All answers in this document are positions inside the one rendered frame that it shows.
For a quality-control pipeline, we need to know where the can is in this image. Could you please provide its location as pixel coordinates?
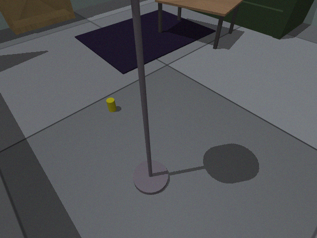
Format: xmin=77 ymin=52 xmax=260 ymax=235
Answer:
xmin=106 ymin=98 xmax=116 ymax=112

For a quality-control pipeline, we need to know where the bookshelf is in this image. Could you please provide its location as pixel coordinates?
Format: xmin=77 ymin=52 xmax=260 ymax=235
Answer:
xmin=0 ymin=0 xmax=75 ymax=35

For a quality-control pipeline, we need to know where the coffee table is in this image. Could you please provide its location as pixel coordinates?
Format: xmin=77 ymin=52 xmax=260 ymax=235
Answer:
xmin=155 ymin=0 xmax=243 ymax=49

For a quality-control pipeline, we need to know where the sofa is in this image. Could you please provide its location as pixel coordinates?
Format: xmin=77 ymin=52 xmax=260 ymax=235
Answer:
xmin=190 ymin=0 xmax=314 ymax=39

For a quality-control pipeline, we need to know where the floor lamp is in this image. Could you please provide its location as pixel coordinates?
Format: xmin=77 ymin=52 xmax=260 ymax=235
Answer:
xmin=131 ymin=0 xmax=168 ymax=195

